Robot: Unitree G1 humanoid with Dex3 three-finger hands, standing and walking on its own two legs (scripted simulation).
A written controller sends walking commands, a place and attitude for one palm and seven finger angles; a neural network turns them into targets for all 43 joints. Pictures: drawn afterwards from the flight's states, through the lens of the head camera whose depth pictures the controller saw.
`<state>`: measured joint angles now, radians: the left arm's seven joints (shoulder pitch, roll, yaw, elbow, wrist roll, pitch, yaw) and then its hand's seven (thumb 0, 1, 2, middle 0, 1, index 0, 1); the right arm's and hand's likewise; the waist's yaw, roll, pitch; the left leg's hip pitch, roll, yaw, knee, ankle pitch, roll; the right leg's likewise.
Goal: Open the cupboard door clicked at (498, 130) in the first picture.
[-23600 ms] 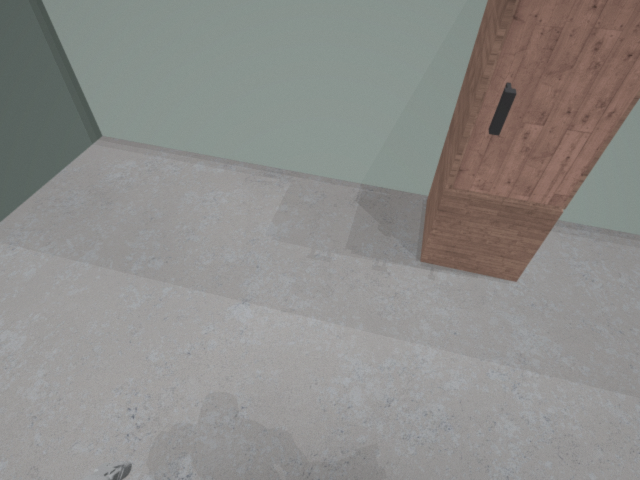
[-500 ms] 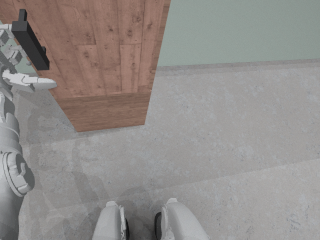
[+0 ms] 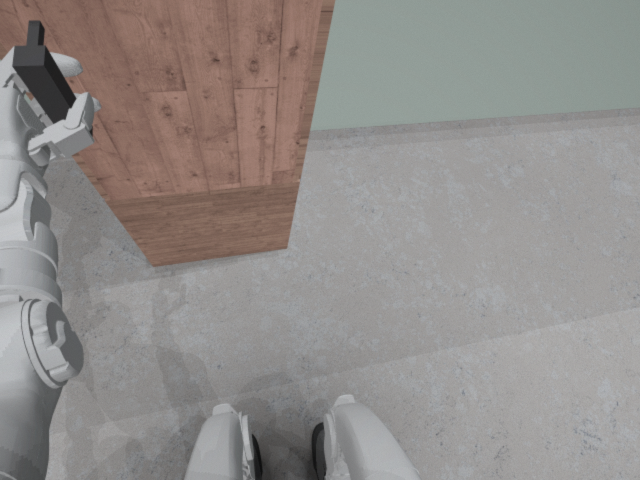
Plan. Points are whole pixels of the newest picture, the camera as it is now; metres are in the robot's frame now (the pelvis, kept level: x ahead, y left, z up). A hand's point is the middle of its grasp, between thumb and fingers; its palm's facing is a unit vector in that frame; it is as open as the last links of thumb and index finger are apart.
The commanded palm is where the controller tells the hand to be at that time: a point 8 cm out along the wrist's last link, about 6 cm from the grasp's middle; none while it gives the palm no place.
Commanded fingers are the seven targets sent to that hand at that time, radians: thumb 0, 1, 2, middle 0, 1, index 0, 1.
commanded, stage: close the thumb around the handle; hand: left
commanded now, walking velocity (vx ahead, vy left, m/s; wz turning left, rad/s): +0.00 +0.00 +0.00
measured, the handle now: (59, 85) +0.57 +0.26 +0.06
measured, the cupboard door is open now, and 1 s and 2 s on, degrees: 0 42 53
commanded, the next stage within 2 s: pull the door open along its arc in 0.04 s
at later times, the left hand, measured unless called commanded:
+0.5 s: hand (91, 162) +0.47 +0.21 +0.05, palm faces +0.11 -0.99 +0.00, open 6.3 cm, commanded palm +0.42 +0.25 +0.06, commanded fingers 0.00 0.90 0.90 -0.40 -1.35 -0.40 -1.35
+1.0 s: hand (210, 260) +0.35 +0.09 +0.05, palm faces +0.51 -0.86 +0.02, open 6.5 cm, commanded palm +0.29 +0.11 +0.06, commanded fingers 0.00 0.90 0.90 -0.40 -1.35 -0.40 -1.35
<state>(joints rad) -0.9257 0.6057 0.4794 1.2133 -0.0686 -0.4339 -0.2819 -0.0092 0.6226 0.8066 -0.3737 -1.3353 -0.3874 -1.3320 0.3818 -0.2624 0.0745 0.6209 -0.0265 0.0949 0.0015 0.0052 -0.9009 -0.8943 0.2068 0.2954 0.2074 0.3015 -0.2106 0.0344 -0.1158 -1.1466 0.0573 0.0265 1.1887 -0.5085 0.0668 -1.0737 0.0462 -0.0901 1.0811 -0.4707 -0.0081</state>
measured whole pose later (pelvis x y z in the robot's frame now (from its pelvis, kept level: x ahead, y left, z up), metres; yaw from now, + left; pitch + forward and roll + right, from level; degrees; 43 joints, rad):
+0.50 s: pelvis +0.01 -0.01 +0.01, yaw +0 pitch +24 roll -4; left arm -0.64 0.46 0.41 0.96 -0.17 -0.43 -0.22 -0.01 0.65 0.70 -0.32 -1.34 -0.34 -1.35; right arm 0.38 -0.26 0.04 0.59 0.00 0.10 0.02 0.01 -0.90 -0.89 0.21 0.30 0.21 0.30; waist -0.15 0.03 -0.14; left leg -1.03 0.06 0.05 1.12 -0.50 0.05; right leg -0.98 0.05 -0.07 1.04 -0.47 -0.02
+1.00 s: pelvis +0.02 -0.04 +0.02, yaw +4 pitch +17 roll -1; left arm -0.12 -0.09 -0.05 0.41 0.08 -0.39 0.59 0.00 0.63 0.72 -0.28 -1.32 -0.32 -1.32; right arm 0.21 -0.17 0.00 0.58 -0.08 0.03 0.07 0.01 -0.90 -0.89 0.20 0.30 0.20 0.30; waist -0.02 0.01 -0.18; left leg -0.87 0.02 0.02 1.06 -0.49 0.01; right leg -0.83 0.02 -0.09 1.04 -0.51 -0.05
